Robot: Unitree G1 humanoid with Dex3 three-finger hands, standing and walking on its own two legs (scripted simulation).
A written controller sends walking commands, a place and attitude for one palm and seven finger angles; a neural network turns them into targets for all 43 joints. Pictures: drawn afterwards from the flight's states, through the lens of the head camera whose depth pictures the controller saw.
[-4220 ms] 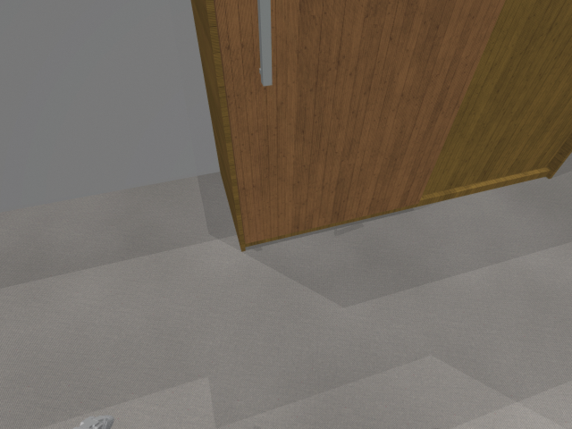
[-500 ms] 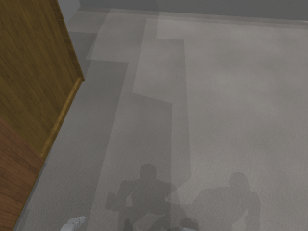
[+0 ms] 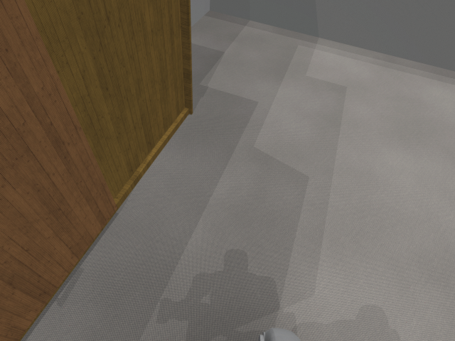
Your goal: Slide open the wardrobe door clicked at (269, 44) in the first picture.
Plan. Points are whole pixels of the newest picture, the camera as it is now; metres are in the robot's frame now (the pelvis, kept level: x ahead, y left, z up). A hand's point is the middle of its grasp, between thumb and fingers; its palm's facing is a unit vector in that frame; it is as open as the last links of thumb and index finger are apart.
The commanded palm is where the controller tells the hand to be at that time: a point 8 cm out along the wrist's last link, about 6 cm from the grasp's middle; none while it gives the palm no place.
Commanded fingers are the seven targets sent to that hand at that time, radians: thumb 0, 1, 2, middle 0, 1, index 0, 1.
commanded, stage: turn to face it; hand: left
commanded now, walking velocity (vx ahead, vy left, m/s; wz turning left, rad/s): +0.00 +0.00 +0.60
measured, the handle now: out of the picture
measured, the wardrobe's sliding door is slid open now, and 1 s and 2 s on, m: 0.00 0.00 0.00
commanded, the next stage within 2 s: take the last steps up to it in 1.92 s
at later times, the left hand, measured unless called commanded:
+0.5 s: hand out of the picture -0.01 +0.15 -0.14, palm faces +0.34 -0.90 -0.27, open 7.4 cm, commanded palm none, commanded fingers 0.00 0.90 0.90 -0.20 -0.30 -0.20 -0.30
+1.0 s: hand out of the picture -0.08 +0.21 -0.15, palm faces +0.61 -0.74 -0.27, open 7.4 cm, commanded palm none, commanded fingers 0.00 0.90 0.90 -0.20 -0.30 -0.20 -0.30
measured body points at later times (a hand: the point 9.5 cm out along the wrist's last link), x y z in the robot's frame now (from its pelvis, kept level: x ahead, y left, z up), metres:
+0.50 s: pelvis -0.01 -0.06 +0.01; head +0.02 -0.07 +0.45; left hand -0.02 +0.20 -0.12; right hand +0.15 -0.29 -0.14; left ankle -0.05 +0.07 -0.65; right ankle +0.02 -0.18 -0.73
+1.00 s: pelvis -0.03 -0.03 +0.01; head -0.01 +0.00 +0.45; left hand -0.11 +0.25 -0.13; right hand +0.18 -0.18 -0.13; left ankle -0.09 +0.07 -0.73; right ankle +0.07 -0.15 -0.68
